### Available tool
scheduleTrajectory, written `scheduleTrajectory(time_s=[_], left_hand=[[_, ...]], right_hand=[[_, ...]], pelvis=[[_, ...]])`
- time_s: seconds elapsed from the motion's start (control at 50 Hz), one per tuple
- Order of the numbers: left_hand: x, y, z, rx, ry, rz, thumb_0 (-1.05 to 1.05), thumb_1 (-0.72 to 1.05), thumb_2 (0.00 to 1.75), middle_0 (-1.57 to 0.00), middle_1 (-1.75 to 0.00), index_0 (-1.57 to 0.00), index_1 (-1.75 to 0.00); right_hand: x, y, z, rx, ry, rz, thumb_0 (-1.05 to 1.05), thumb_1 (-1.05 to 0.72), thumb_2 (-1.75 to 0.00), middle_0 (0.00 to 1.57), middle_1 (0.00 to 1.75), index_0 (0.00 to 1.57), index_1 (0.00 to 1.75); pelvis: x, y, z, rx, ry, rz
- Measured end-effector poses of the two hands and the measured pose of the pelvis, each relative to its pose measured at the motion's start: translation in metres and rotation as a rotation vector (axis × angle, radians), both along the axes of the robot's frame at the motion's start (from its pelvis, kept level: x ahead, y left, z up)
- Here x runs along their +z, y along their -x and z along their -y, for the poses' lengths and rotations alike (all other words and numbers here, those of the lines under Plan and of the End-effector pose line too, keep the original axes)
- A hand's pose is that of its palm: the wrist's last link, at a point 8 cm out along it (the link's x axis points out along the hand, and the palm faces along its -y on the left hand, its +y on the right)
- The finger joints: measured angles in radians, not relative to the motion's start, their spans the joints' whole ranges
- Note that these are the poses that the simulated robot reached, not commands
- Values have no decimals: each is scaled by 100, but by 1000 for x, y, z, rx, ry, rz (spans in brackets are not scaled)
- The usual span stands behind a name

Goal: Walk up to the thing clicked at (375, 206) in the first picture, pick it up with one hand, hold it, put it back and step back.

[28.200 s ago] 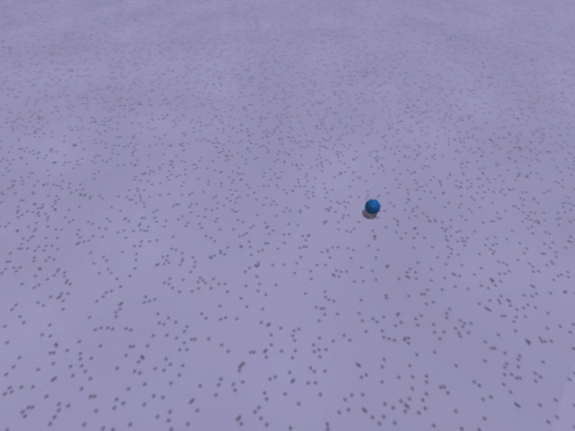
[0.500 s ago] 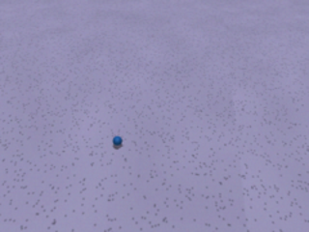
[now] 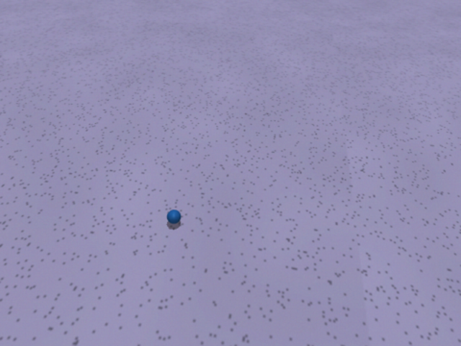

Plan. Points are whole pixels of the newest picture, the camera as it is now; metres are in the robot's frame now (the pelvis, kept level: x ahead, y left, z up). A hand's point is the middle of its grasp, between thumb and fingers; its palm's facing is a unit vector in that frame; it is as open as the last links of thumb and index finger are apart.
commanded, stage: walk up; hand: left
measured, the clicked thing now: (173, 216) +0.86 +0.26 -0.74
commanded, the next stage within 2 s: none
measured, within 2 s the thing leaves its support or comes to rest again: neither
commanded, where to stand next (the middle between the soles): +0.47 +0.03 m, yaw +0 degrees
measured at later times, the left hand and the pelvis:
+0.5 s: hand out of the picture +0.15 +0.27 -0.17, palm faces -0.02 -0.93 -0.37, open 7.4 cm; pelvis +0.13 -0.01 -0.03, yaw -1 degrees
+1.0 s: hand (92, 301) +0.24 +0.28 -0.13, palm faces +0.03 -0.89 -0.46, open 7.4 cm; pelvis +0.27 -0.02 -0.01, yaw +1 degrees
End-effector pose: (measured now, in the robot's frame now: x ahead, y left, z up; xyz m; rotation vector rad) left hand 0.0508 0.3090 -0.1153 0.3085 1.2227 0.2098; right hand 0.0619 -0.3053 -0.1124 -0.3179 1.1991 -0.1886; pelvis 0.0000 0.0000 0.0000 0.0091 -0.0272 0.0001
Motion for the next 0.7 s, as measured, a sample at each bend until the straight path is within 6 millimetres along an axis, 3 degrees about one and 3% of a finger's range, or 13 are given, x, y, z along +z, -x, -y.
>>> scheduleTrajectory(time_s=[0.12, 0.18, 0.26, 0.34, 0.4, 0.46, 0.58, 0.7], left_hand=[[1, -9, 0, -3, -49, -21, 0, 91, 90, -21, -30, -20, -30], [7, -11, 4, 6, -61, -10, 0, 91, 90, -21, -30, -20, -30], [13, -8, 6, 33, -70, -65, 0, 91, 90, -21, -30, -20, -30], [5, -17, 0, 44, -67, -113, 0, 91, 90, -21, -30, -20, -30], [-13, -36, -9, 46, -61, -116, 1, 90, 90, -21, -30, -20, -30], [-21, -67, -8, 37, -49, -88, 1, 91, 90, -21, -30, -20, -30], [-5, -135, 6, -56, -15, 23, 1, 91, 90, -21, -30, -20, -30], [14, -170, 12, -77, -61, 66, 0, 91, 90, -21, -30, -20, -30]], right_hand=[[-8, -7, 27, -29, 9, -14, 0, -91, -89, 21, 30, 20, 30], [-8, -22, 34, -20, 20, -47, 0, -91, -89, 21, 30, 20, 30], [-5, -64, 33, 17, 17, -17, 1, -91, -90, 20, 30, 20, 30], [-5, -120, 22, 72, 7, 44, 1, -91, -90, 20, 30, 20, 30], [-11, -159, 12, 95, 14, 118, 0, -91, -90, 20, 30, 20, 30], [-10, -179, 4, 78, 6, 182, 0, -91, -90, 20, 30, 20, 30], [5, -190, 3, 49, -17, 200, 0, -91, -89, 21, 30, 20, 30], [-2, -195, 31, 31, -17, 162, 0, -90, -89, 21, 30, 20, 30]], pelvis=[[-9, -23, 15, -6, 4, 3], [-7, -40, 20, -7, 9, -1], [-4, -60, 19, -13, 7, 6], [-11, -84, 14, -5, 20, 18], [-27, -107, 8, -5, 13, 41], [-31, -124, 5, -9, -5, 59], [-16, -154, 10, -39, -11, 61], [-16, -186, 26, -35, -2, 50]])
